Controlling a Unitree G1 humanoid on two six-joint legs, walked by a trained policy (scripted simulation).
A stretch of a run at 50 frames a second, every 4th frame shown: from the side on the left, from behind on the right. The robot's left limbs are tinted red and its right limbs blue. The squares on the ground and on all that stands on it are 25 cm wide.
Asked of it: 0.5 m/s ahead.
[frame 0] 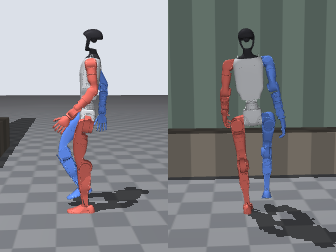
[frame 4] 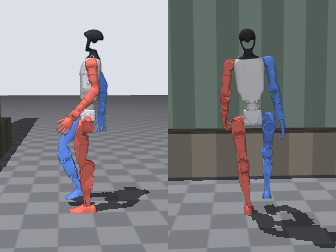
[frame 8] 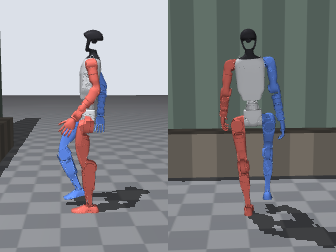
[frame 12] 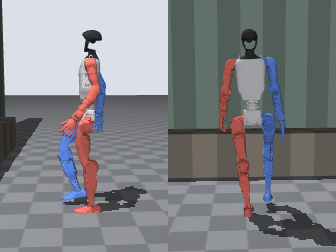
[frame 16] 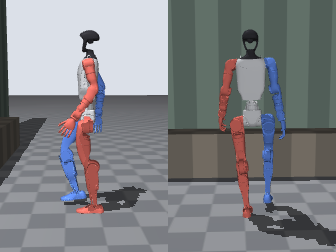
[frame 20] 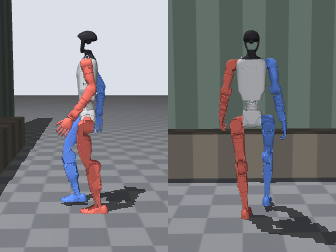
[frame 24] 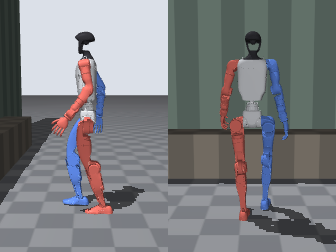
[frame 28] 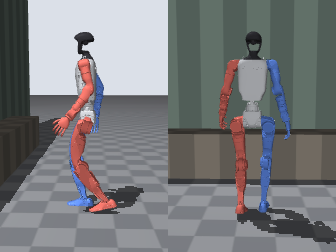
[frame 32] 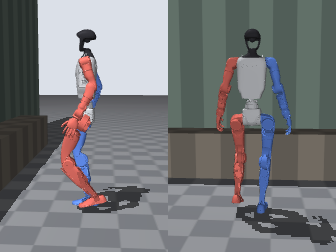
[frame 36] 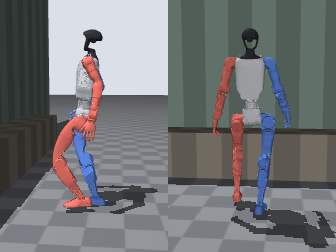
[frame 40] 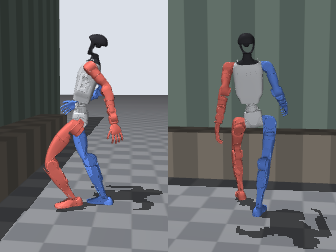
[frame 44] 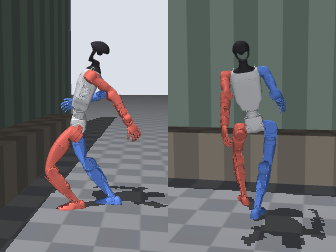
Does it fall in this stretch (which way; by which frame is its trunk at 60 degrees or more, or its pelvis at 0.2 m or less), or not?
no
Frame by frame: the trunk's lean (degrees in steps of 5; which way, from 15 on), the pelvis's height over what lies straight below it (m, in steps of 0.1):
0: 5, 0.8
4: 5, 0.8
8: 5, 0.8
12: 5, 0.8
16: 5, 0.8
20: 0, 0.8
24: 0, 0.8
28: 5, 0.8
32: 0, 0.8
36: 10, 0.8
40: 15 backward, 0.7
44: 20 backward, 0.7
